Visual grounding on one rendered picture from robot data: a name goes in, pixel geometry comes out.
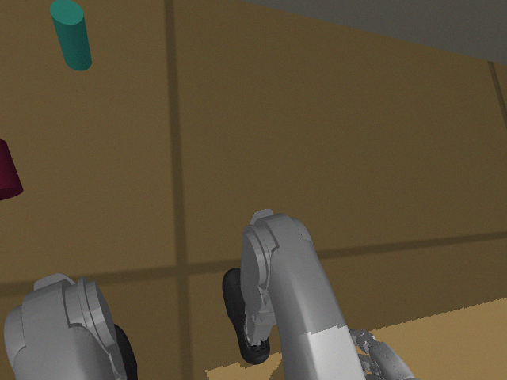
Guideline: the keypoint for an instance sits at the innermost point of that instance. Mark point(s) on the left robot foot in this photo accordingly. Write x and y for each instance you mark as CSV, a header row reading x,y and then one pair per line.
x,y
130,364

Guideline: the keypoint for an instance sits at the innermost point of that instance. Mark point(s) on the right robot hand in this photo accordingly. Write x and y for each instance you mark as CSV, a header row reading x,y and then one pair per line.
x,y
384,363

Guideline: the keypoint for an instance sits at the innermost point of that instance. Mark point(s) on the right robot foot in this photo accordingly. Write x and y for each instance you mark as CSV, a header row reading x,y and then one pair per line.
x,y
235,306

